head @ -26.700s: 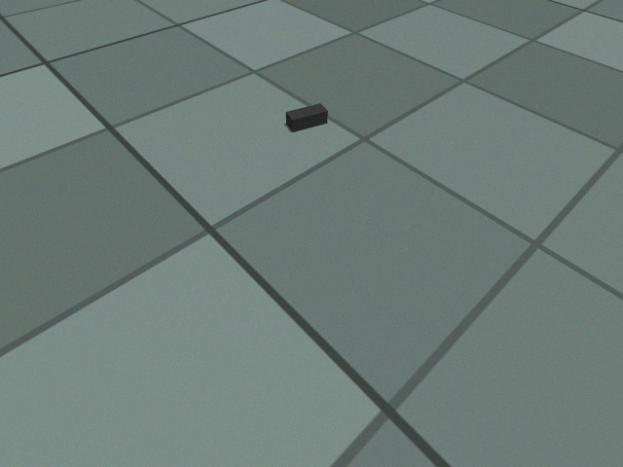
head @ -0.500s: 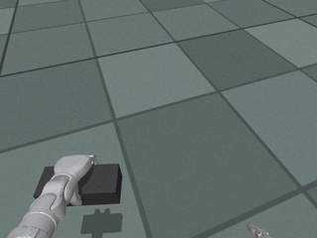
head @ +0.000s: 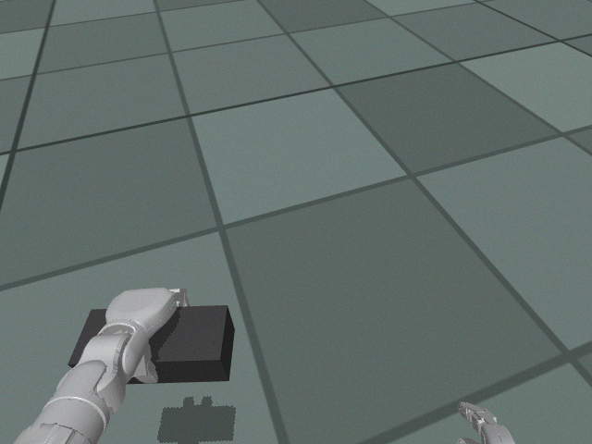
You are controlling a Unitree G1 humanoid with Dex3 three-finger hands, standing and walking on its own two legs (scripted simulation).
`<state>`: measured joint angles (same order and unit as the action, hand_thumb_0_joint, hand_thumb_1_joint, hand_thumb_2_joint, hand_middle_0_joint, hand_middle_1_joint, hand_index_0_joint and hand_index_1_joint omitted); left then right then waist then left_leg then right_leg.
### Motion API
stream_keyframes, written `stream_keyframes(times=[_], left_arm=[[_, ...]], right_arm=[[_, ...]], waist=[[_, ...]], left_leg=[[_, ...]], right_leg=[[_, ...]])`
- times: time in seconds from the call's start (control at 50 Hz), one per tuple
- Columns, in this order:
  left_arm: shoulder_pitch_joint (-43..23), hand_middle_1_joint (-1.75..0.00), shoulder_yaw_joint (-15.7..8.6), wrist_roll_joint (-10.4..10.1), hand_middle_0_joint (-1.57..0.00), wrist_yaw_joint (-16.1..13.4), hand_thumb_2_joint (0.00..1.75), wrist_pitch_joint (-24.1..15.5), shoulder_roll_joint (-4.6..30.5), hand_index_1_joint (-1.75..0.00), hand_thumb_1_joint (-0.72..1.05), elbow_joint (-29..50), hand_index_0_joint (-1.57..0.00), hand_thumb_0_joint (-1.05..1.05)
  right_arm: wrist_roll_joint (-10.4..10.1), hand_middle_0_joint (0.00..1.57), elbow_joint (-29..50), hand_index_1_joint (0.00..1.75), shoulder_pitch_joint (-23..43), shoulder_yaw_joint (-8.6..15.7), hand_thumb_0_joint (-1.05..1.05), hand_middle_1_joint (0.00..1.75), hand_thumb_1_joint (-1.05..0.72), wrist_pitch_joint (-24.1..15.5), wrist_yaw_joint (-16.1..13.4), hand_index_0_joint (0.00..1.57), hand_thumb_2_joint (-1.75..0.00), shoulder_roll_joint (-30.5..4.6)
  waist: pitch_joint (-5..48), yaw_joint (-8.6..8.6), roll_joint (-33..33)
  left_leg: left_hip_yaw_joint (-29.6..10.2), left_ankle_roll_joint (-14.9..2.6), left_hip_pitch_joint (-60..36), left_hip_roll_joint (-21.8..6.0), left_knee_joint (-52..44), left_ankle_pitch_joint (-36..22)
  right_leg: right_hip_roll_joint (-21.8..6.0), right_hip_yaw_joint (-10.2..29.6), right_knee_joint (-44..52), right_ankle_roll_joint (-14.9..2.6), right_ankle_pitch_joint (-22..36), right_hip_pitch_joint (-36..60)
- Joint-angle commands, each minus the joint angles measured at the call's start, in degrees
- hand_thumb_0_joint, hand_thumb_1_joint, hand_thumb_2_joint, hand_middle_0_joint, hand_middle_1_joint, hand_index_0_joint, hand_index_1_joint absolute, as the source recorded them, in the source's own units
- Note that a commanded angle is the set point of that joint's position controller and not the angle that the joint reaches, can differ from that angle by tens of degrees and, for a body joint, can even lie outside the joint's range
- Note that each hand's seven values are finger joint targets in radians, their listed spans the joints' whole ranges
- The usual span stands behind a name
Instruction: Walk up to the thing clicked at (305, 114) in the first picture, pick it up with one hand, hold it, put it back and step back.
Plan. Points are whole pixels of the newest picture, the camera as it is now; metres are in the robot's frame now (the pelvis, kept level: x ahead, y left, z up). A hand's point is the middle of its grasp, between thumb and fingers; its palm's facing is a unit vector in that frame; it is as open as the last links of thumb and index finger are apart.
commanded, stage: hold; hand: left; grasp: from above
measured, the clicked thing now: (159, 345) +0.30 +0.22 -0.08
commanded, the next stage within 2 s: crouch in 0.74 s
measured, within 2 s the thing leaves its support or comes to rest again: neither
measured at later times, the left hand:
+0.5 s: hand (150, 337) +0.29 +0.22 -0.04, palm faces -0.46 -0.05 -0.89, open 11.5 cm
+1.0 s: hand (153, 333) +0.30 +0.22 -0.05, palm faces -0.47 -0.05 -0.88, open 11.5 cm
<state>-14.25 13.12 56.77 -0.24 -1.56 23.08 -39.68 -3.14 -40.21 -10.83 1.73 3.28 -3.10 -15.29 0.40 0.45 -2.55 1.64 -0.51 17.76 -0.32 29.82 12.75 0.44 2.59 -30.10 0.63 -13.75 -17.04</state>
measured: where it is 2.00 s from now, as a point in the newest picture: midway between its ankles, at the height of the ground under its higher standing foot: outside the picture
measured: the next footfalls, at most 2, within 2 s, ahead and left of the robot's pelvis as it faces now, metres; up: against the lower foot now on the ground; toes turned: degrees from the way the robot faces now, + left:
none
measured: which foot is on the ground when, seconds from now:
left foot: down 0.00-1.00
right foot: down 0.00-1.00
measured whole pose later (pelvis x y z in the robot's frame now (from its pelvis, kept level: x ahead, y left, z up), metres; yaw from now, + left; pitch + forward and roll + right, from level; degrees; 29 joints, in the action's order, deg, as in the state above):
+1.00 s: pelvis +0.02 +0.00 +0.00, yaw +0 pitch +1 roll +0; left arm -13.3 12.4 57.6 0.1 -2.1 22.9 -38.8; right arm -3.4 -39.8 -9.8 1.8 4.8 -3.4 -14.8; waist 0.1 0.2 -2.2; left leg 1.5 -0.5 15.5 -0.1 27.1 12.7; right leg 0.2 2.5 -27.8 0.5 -13.9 -14.9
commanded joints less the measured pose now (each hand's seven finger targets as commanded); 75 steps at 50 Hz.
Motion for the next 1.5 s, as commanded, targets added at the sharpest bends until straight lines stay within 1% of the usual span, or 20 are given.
stream_keyframes(times=[0.0, 0.06, 0.08, 0.22, 0.26, 0.3, 0.42, 0.44, 0.48, 0.52, 0.7, 0.78, 0.82, 0.88, 0.96, 1.08, 1.22, 1.3, 1.34, 1.48], left_arm=[[-20.8, -0.99, -7.3, -0.6, -0.96, -1.8, 1.11, 0.0, 13.6, -0.97, 0.64, 12.9, -0.97, 0.0], [-22.6, -0.99, -6.3, -0.2, -0.94, -0.9, 1.1, -0.1, 13.0, -0.97, 0.62, 14.3, -0.95, 0.0], [-22.4, -0.99, -7.5, -0.5, -0.93, -1.0, 1.09, -0.2, 14.2, -0.97, 0.62, 15.5, -0.95, 0.0], [-19.6, -1.0, -7.6, -1.0, -0.92, 0.2, 1.11, -0.7, 13.7, -0.98, 0.62, 15.3, -0.94, 0.0], [-20.0, -0.99, -6.1, -0.7, -0.92, 0.4, 1.11, -0.9, 12.0, -0.97, 0.6, 16.0, -0.93, 0.0], [-19.0, -0.99, -8.0, -0.4, -0.91, -0.1, 1.09, -0.8, 13.9, -0.97, 0.6, 15.6, -0.93, 0.0], [-21.3, -0.99, -7.1, -0.2, -0.93, -1.4, 1.11, -0.4, 12.7, -0.97, 0.61, 17.0, -0.94, 0.0], [-22.3, -0.98, -8.4, 0.0, -0.93, -1.7, 1.12, -0.4, 14.4, -0.97, 0.61, 17.6, -0.94, 0.0], [-21.0, -0.99, -6.8, 0.0, -0.94, -1.5, 1.14, -0.1, 12.7, -0.98, 0.61, 16.2, -0.95, 0.0], [-19.3, -0.98, -8.5, 0.3, -0.93, -1.6, 1.12, 0.2, 13.9, -0.97, 0.61, 15.9, -0.94, 0.0], [-18.3, -0.98, -6.0, -0.6, -0.95, 0.7, 1.11, -0.6, 11.9, -0.97, 0.64, 16.3, -0.97, 0.0], [-18.2, -0.97, -6.9, -0.3, -0.96, 0.3, 1.1, -0.5, 12.5, -0.95, 0.65, 15.9, -0.97, 0.0], [-19.7, -0.97, -8.3, 0.4, -0.97, -0.4, 0.99, -0.4, 14.2, -0.92, 0.7, 15.1, -1.02, 0.0], [-19.7, -0.99, -7.5, 0.7, -0.86, -1.3, 1.08, -0.4, 12.9, -0.97, 0.55, 15.2, -0.88, 0.0], [-18.7, -0.98, -7.0, 1.3, -0.85, -3.2, 1.07, -0.8, 11.3, -0.96, 0.52, 11.1, -0.87, 0.0], [-20.6, -0.99, -6.2, 4.1, -0.89, -8.8, 1.1, -3.5, 9.9, -0.98, 0.56, -0.3, -0.9, 0.0], [-34.0, -1.02, -7.6, 10.0, -0.84, -18.3, 1.11, -5.5, 11.2, -1.0, 0.5, -5.5, -0.86, 0.0], [-38.1, -1.02, -8.1, 12.1, -0.84, -21.9, 1.07, -5.0, 11.8, -0.99, 0.53, -12.2, -0.87, 0.0], [-41.8, -1.04, -9.8, 12.3, -0.82, -23.0, 1.08, -4.6, 14.7, -1.01, 0.5, -14.6, -0.85, 0.0], [-43.7, -1.04, -11.0, 10.2, -0.85, -23.1, 1.09, -2.4, 15.6, -1.02, 0.55, -18.4, -0.88, 0.0]], right_arm=[[-0.3, 0.2, 8.4, 0.3, 6.1, 1.8, 0.0, 0.3, -0.9, -2.8, -0.6, 0.2, -0.9, -7.1], [-0.3, 0.2, 8.1, 0.3, 5.7, 1.7, 0.0, 0.3, -0.9, -2.8, -0.8, 0.2, -0.9, -7.1], [-0.4, 0.2, 8.4, 0.3, 6.0, 1.9, 0.0, 0.3, -0.9, -2.8, -0.8, 0.2, -0.9, -7.2], [-0.5, 0.2, 8.7, 0.3, 6.6, 1.4, 0.0, 0.3, -0.9, -2.6, -1.0, 0.2, -0.9, -6.7], [-0.5, 0.2, 8.8, 0.3, 6.6, 1.4, 0.0, 0.3, -0.9, -2.6, -1.0, 0.2, -0.9, -6.5], [-0.5, 0.2, 8.4, 0.3, 6.3, 1.7, 0.0, 0.3, -0.9, -2.5, -1.1, 0.2, -0.9, -6.8], [-0.4, 0.2, 7.8, 0.3, 6.1, 1.6, 0.0, 0.3, -0.9, -2.4, -1.0, 0.2, -0.9, -6.6], [-0.4, 0.2, 7.6, 0.3, 5.9, 1.8, 0.0, 0.3, -0.89, -2.4, -1.1, 0.2, -0.9, -6.8], [-0.5, 0.2, 7.8, 0.3, 6.2, 1.7, 0.0, 0.3, -0.9, -2.3, -1.0, 0.2, -0.9, -6.6], [-0.4, 0.2, 7.5, 0.3, 6.4, 1.8, 0.0, 0.3, -0.9, -2.1, -1.0, 0.2, -0.9, -6.6], [-0.4, 0.2, 8.0, 0.3, 5.9, 2.1, 0.0, 0.3, -0.9, -1.6, -0.9, 0.2, -0.9, -6.6], [-0.5, 0.2, 8.1, 0.3, 5.6, 2.2, 0.0, 0.3, -0.89, -1.3, -0.9, 0.2, -0.9, -6.8], [-0.5, 0.2, 7.9, 0.3, 5.6, 2.2, 0.0, 0.3, -0.92, -1.2, -1.0, 0.2, -0.91, -6.9], [-0.5, 0.2, 8.2, 0.3, 5.3, 2.2, 0.0, 0.3, -0.88, -1.0, -0.9, 0.2, -0.89, -7.0], [-0.2, 0.2, 7.5, 0.3, 4.2, 2.7, 0.0, 0.3, -0.88, -0.7, -0.7, 0.2, -0.89, -7.1], [0.8, 0.2, 6.0, 0.3, 2.4, 2.8, 0.0, 0.3, -0.89, -0.3, 0.2, 0.2, -0.9, -7.2], [2.9, 0.2, 4.1, 0.3, -3.6, 4.7, 0.0, 0.3, -0.89, -1.4, 2.1, 0.2, -0.9, -8.3], [3.6, 0.2, 3.6, 0.3, -6.0, 5.0, 0.0, 0.3, -0.89, -1.8, 2.2, 0.2, -0.89, -9.4], [4.0, 0.2, 2.9, 0.3, -6.4, 5.1, 0.0, 0.3, -0.89, -2.4, 1.8, 0.2, -0.9, -9.7], [4.9, 0.2, 2.4, 0.3, -8.3, 5.6, 0.0, 0.3, -0.89, -4.3, 1.2, 0.2, -0.89, -9.8]], waist=[[13.0, -0.5, 0.8], [14.1, 0.13, 0.8], [15.5, -0.75, -0.3], [13.6, -0.74, 0.4], [13.8, -0.46, 0.5], [14.3, -0.86, 0.1], [14.8, -0.25, 0.0], [15.8, -0.54, -1.1], [15.1, -0.59, 0.1], [16.2, -1.08, 0.8], [15.7, -0.57, 0.7], [14.6, -0.58, 0.8], [14.9, -0.47, 0.2], [14.9, -0.32, 0.7], [13.5, 0.42, 2.6], [11.2, 2.18, 4.4], [25.3, 4.25, -1.6], [29.3, 6.06, -3.2], [30.7, 6.0, -3.6], [42.8, 5.79, -5.1]], left_leg=[[-0.6, -0.46, -7.8, 1.2, -5.0, -1.3], [-0.8, -0.53, -8.9, 0.9, -4.8, -3.5], [-0.8, -0.27, -9.8, 0.9, -4.9, -4.7], [-0.4, -0.5, -9.2, 1.1, -5.2, -5.6], [-0.5, -0.4, -9.9, 1.0, -5.5, -6.0], [-0.6, -0.29, -10.4, 0.9, -5.3, -7.3], [-0.8, -0.17, -11.4, 0.8, -5.4, -7.9], [-0.6, -0.16, -11.6, 0.9, -5.1, -8.8], [-0.7, -0.15, -11.5, 0.9, -5.1, -9.7], [-0.3, -0.45, -11.4, 1.3, -4.6, -10.7], [-0.3, -0.59, -12.1, 1.3, -4.7, -13.0], [-0.3, -0.48, -11.6, 1.2, -5.0, -13.2], [-0.4, -0.39, -11.8, 1.1, -5.0, -13.2], [-0.4, -0.45, -11.7, 1.1, -4.8, -12.9], [-0.3, -0.6, -10.2, 1.3, -4.0, -12.1], [-0.7, -0.37, -1.4, 1.5, 2.5, -6.0], [-1.1, 0.38, 13.4, 1.0, 22.9, -3.6], [-1.5, 0.19, 22.9, 0.8, 30.7, 1.6], [-2.1, -0.01, 28.8, 0.8, 34.5, 4.2], [-3.2, -0.55, 40.6, 0.7, 46.1, 6.2]], right_leg=[[1.3, -0.8, 6.9, -1.19, 0.1, 1.0], [1.3, -0.8, 6.6, -1.12, 2.5, 1.5], [1.5, -1.0, 6.2, -1.32, 3.4, 2.3], [1.4, -0.9, 6.9, -1.25, 4.1, 2.5], [1.5, -1.1, 6.8, -1.36, 4.4, 2.5], [1.7, -1.2, 6.5, -1.48, 5.5, 2.7], [1.7, -1.3, 6.5, -1.47, 6.2, 2.5], [1.7, -1.2, 6.4, -1.45, 7.2, 2.9], [1.7, -1.5, 6.3, -1.43, 7.7, 3.2], [1.3, -1.1, 6.6, -1.14, 9.2, 4.3], [1.2, -1.2, 6.7, -1.22, 11.8, 5.0], [1.3, -1.4, 6.8, -1.3, 11.8, 4.9], [1.4, -1.5, 6.5, -1.44, 11.6, 4.5], [1.4, -1.5, 6.4, -1.37, 11.3, 3.9], [1.1, -1.5, 6.0, -1.17, 11.1, 2.5], [0.8, -1.8, 0.5, -1.17, 5.5, -6.1], [1.1, -2.2, -18.3, -2.01, 3.1, -25.4], [1.7, -3.2, -27.0, -2.4, -1.4, -36.5], [1.8, -3.4, -31.0, -2.4, -3.4, -41.6], [1.7, -4.3, -44.1, -2.93, -5.7, -51.1]])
